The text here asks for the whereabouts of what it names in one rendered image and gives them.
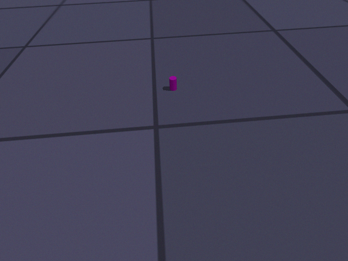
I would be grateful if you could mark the can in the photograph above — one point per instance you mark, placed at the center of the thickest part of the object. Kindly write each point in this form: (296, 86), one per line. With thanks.
(173, 83)

